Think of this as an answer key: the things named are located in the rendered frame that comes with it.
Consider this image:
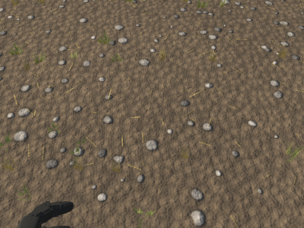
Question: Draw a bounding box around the robot left hand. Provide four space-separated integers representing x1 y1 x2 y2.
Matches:
17 200 74 228

